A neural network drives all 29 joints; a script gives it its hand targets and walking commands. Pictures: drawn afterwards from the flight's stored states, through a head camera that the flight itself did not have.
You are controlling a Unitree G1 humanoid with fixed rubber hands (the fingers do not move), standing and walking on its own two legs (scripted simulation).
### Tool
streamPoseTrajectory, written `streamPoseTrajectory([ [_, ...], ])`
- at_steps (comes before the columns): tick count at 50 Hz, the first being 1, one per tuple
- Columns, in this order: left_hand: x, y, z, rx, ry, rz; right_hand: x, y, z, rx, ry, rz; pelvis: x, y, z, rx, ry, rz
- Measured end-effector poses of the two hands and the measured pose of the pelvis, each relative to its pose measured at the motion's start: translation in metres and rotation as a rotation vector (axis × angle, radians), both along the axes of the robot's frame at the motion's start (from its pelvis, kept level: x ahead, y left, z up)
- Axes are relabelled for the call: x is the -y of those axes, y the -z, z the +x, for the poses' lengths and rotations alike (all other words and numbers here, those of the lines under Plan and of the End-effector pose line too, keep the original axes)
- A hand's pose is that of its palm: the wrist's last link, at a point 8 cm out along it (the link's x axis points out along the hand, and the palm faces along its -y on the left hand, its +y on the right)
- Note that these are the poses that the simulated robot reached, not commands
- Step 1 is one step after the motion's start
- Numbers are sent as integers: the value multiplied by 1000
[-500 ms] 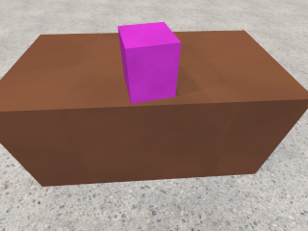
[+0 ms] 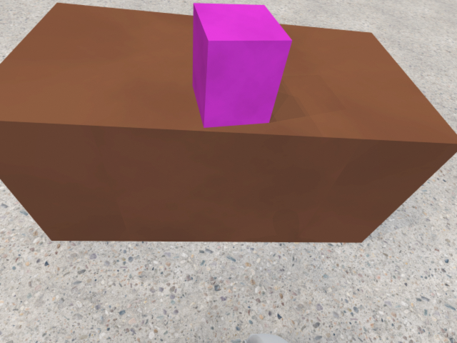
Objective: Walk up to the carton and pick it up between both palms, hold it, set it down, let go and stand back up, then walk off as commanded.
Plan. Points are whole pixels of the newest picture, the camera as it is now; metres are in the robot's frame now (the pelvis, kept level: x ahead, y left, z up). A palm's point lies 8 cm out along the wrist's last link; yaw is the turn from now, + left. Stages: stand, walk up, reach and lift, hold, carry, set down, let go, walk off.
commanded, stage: walk off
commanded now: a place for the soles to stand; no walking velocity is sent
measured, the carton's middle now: (233, 67) +0.79 +0.02 +0.06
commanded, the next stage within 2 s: stand in 1.66 s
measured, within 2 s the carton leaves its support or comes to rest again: neither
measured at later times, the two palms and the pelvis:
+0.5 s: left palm out of the picture +0.07 +0.22 -0.10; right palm out of the picture +0.13 -0.36 -0.09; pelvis +0.03 -0.06 +0.00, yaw +1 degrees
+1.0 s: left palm (58, 318) +0.18 +0.32 -0.13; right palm out of the picture +0.12 -0.27 -0.09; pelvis +0.08 +0.03 +0.00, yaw -1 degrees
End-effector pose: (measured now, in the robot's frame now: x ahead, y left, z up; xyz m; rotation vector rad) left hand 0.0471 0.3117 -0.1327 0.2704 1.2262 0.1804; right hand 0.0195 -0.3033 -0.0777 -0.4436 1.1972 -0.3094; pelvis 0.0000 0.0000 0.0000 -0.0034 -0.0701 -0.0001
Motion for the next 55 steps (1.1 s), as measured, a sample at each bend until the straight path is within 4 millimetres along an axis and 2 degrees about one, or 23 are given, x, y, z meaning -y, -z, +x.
streamPoseTrajectory([
  [6, 24, -8, 23, 91, -12, 3, 31, 2, 39, 109, -28, -15, 23, 6, 11, 9, -10, 12],
  [10, 48, -9, 40, 172, -12, 26, 52, 16, 76, 180, -61, 14, 46, 18, 20, 15, -21, 9],
  [13, 68, -12, 41, 195, -23, 35, 61, 21, 98, 205, -64, 42, 57, 18, 23, 37, -53, -20],
  [16, 84, -17, 36, 179, -46, 25, 61, 19, 113, 215, -66, 73, 61, 11, 27, 34, -48, -15],
  [21, 95, -23, 25, 101, -50, 35, 56, 12, 122, 220, -89, 115, 63, -1, 31, 19, -29, 11],
  [26, 84, -29, 27, 49, -31, 70, 55, 14, 108, 159, -66, 120, 56, -5, 37, 3, -16, 16],
  [31, 59, -34, 48, 33, 10, 103, 48, 18, 87, 74, -23, 101, 39, -6, 48, -25, -7, 13],
  [35, 35, -29, 72, 42, 36, 108, 33, 23, 78, 26, 7, 77, 17, 0, 60, -38, -5, -1],
  [39, 9, -13, 97, 51, 52, 84, 5, 31, 76, 8, 27, 65, -7, 11, 66, -23, 4, 12],
  [43, -4, -5, 117, 50, 45, 55, -27, 28, 79, -20, 7, 92, -18, 7, 70, -27, 3, 1],
  [47, -8, -2, 129, 50, 56, 22, -41, 18, 90, -19, 8, 86, -23, 1, 77, -38, 9, -10],
  [50, -7, 1, 133, 53, 57, 0, -38, 14, 101, -5, 0, 59, -26, 1, 83, -42, 11, -16],
  [55, -8, 2, 138, 95, 35, 3, -14, 11, 122, 24, -8, 4, -25, 8, 90, -30, 4, -27],
])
